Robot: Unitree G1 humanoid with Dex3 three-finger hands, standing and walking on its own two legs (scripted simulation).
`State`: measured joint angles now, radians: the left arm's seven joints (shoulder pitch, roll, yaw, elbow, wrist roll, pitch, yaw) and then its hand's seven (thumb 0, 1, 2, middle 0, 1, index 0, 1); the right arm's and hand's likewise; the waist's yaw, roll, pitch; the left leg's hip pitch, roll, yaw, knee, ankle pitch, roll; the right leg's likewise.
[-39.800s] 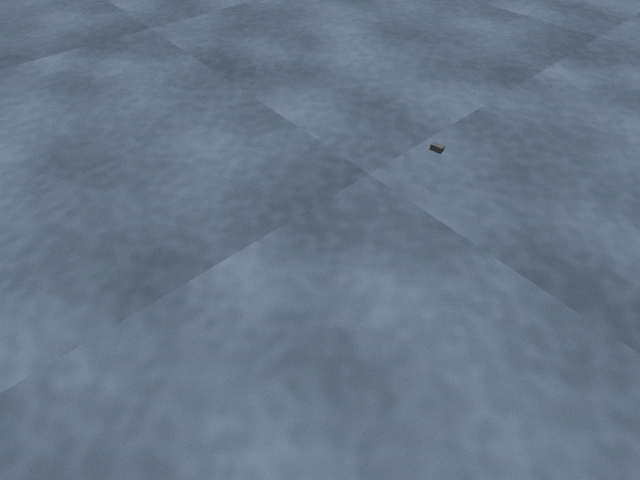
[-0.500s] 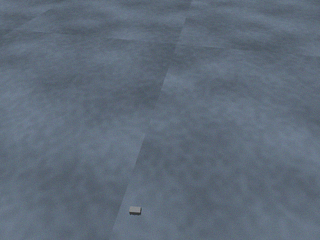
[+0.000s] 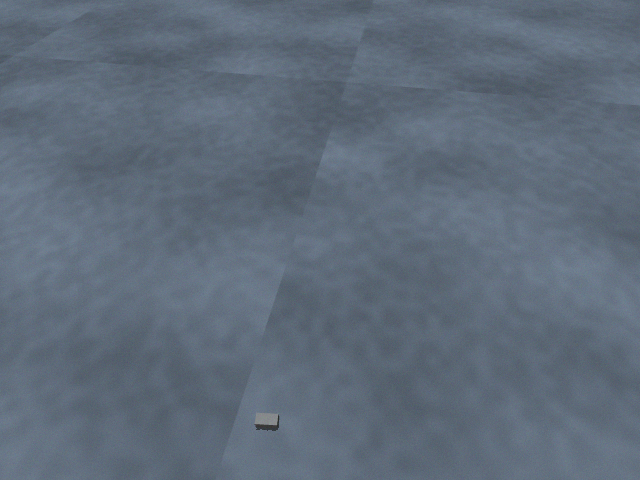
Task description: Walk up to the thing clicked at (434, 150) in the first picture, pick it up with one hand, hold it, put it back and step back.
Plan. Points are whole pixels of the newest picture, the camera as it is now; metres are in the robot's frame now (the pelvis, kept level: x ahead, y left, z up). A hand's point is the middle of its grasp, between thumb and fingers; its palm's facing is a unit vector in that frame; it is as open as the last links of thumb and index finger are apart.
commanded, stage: stand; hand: left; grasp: from above
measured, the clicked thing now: (267, 420) +0.43 +0.19 -0.77
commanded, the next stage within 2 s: step back in 0.98 s
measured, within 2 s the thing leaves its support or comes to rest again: neither
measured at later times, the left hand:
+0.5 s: hand out of the picture +0.08 +0.25 -0.16, palm faces +0.00 -0.94 -0.33, open 7.3 cm
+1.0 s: hand out of the picture +0.08 +0.25 -0.16, palm faces -0.01 -0.94 -0.33, open 7.3 cm
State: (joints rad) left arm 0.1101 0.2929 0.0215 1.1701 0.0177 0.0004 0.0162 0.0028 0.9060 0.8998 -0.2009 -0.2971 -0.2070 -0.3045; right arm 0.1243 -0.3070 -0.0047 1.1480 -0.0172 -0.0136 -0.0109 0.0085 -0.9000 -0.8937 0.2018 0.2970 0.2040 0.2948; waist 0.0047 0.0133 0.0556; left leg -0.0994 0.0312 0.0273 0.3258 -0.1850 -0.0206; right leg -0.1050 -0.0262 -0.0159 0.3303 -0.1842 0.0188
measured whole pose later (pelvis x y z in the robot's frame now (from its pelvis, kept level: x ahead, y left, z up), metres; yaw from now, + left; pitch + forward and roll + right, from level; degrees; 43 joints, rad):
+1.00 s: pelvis +0.00 +0.00 +0.00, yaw -1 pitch -2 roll +0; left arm 0.11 0.33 0.02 1.14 0.01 0.00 0.00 0.00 0.91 0.90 -0.20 -0.30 -0.21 -0.30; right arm 0.11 -0.33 -0.01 1.14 -0.01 -0.01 0.00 0.01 -0.90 -0.89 0.20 0.30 0.20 0.29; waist 0.00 0.01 0.05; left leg -0.10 0.03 0.04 0.32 -0.19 -0.02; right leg -0.11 -0.02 -0.01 0.33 -0.19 0.02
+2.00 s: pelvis -0.20 -0.01 -0.02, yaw -4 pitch -2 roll +1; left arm 0.16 0.34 0.06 0.84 0.03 0.03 0.01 0.01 0.90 0.90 -0.20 -0.30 -0.21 -0.30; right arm 0.11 -0.40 -0.05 0.86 0.01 0.06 -0.02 0.01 -0.90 -0.89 0.20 0.30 0.20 0.29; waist 0.01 0.04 0.18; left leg -0.47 -0.10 -0.15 1.13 -0.52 0.00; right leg -0.29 0.03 0.05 0.63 -0.31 -0.03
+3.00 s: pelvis -0.53 -0.02 -0.03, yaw +2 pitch -3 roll +2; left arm 0.09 0.39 0.05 0.78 0.02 0.04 0.04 0.00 0.90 0.90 -0.20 -0.30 -0.21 -0.30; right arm 0.18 -0.39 -0.06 0.88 -0.02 0.06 -0.01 0.01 -0.90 -0.89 0.20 0.30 0.20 0.29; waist 0.01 -0.02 0.20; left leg -0.24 -0.06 -0.03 0.66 -0.36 0.00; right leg -0.43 -0.09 -0.01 0.74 -0.26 0.01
